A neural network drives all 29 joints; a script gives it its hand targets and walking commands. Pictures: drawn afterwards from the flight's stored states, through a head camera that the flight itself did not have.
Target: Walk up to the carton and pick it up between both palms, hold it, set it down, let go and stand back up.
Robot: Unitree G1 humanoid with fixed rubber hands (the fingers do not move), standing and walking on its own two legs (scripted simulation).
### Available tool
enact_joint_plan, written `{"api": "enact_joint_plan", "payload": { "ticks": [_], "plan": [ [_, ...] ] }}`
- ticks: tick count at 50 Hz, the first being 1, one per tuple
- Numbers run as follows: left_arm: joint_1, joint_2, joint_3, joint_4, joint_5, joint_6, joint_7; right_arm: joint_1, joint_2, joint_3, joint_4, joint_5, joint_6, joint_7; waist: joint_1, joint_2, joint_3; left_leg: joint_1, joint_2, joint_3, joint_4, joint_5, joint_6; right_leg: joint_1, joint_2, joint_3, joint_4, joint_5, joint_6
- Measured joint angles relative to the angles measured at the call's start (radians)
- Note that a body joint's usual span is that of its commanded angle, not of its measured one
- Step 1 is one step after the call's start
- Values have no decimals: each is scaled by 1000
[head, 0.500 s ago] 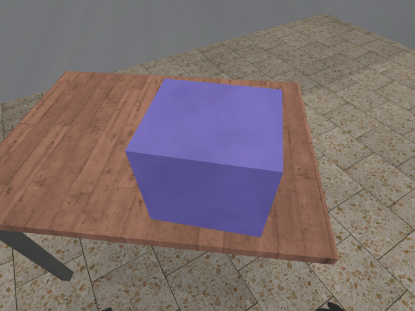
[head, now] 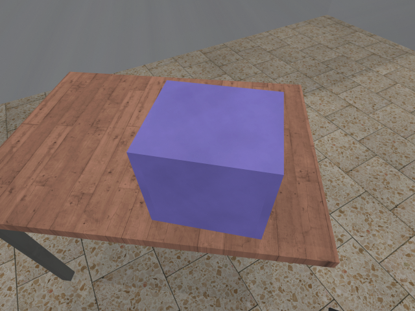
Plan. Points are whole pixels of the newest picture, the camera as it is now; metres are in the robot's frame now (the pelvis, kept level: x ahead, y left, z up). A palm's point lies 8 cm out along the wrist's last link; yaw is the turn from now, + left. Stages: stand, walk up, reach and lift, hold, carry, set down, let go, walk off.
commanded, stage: stand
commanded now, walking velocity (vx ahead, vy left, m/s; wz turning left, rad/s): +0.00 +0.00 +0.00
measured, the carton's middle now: (213, 159) +0.45 +0.01 +0.01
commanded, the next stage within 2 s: none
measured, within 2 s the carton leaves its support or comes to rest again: neither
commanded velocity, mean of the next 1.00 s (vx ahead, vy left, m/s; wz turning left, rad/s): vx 0.00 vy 0.00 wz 0.00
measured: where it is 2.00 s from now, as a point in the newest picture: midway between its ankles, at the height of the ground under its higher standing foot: outside the picture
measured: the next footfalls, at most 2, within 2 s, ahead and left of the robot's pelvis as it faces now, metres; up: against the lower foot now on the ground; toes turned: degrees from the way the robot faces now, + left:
none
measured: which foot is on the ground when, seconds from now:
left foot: down 0.00-1.00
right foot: down 0.00-1.00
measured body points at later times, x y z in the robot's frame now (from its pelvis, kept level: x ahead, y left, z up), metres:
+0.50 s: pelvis +0.00 -0.01 +0.00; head +0.00 -0.01 +0.45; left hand +0.08 +0.25 -0.12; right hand +0.09 -0.25 -0.12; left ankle +0.02 +0.13 -0.73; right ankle +0.01 -0.12 -0.73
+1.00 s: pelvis +0.00 -0.01 +0.00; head +0.01 -0.01 +0.45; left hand +0.06 +0.25 -0.13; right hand +0.06 -0.26 -0.13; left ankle +0.02 +0.13 -0.73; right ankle +0.01 -0.12 -0.73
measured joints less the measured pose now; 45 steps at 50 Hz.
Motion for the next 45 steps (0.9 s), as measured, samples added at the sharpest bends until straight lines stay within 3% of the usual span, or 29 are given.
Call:
{"api": "enact_joint_plan", "payload": {
  "ticks": [45],
  "plan": [
    [14, 3, -3, 77, -7, 0, 9, 22, -7, 7, 91, 1, 1, -12, 3, 4, 0, 23, 8, -22, -47, 26, -15, 31, 6, -21, -49, 19, -11]
  ]
}}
